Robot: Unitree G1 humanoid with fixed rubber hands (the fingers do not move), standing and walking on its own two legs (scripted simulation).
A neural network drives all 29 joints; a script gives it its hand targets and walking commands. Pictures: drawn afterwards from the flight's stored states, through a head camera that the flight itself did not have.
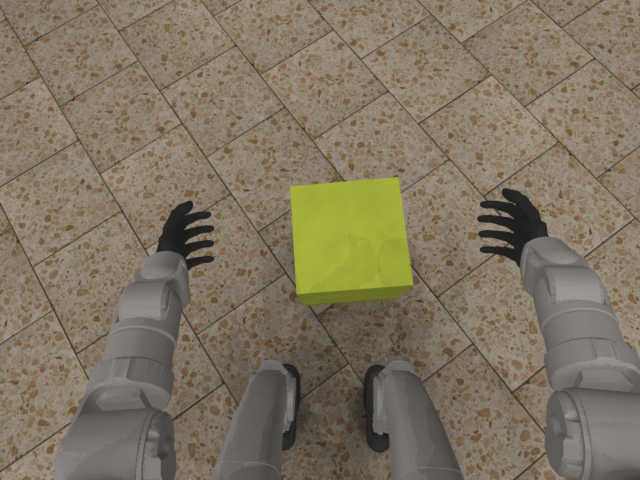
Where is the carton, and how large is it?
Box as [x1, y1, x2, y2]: [290, 177, 412, 305]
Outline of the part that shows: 397,177 290,186 296,293 304,305 395,298 412,285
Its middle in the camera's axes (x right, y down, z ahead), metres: +0.08 +0.01 +1.00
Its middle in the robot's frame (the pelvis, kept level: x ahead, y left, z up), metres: +0.51 -0.03 -0.57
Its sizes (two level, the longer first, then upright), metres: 0.255 0.255 0.241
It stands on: the floor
